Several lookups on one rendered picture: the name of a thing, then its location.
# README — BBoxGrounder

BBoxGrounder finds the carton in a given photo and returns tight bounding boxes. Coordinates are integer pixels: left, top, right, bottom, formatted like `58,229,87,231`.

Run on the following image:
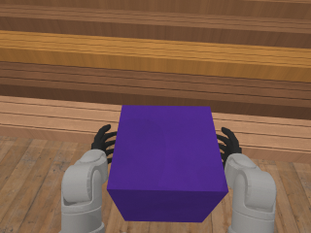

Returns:
106,105,228,223

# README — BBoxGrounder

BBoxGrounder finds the robot right hand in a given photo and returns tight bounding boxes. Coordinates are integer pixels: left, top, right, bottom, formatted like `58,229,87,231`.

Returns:
216,127,242,169

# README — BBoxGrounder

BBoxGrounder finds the left robot forearm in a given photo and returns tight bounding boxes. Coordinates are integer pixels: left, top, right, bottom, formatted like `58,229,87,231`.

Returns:
58,149,109,233

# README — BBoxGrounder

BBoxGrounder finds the robot left hand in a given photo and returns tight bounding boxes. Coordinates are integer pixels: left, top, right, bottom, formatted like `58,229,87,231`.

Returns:
91,124,118,164

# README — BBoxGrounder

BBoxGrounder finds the right robot forearm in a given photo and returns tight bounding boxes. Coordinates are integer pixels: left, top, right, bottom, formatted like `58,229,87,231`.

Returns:
225,153,277,233

